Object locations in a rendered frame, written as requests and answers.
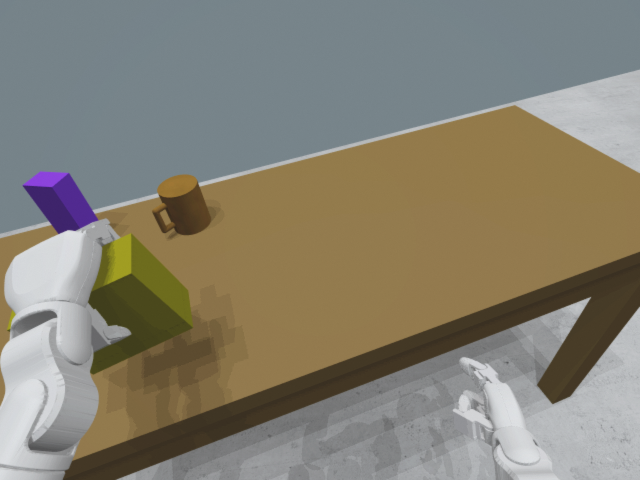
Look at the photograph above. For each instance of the robot right forearm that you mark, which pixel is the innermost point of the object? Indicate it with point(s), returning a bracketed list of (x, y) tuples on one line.
[(518, 455)]

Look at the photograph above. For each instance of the table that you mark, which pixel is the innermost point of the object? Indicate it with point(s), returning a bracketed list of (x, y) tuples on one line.
[(321, 275)]

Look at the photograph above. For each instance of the sponge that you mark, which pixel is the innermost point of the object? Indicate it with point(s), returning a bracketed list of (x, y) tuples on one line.
[(134, 290)]

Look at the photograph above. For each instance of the robot left hand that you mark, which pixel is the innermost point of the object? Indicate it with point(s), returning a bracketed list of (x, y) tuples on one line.
[(64, 268)]

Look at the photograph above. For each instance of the robot left forearm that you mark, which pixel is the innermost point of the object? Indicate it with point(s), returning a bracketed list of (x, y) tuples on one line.
[(50, 398)]

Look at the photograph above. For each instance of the robot right hand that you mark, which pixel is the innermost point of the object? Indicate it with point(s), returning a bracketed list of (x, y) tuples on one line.
[(478, 417)]

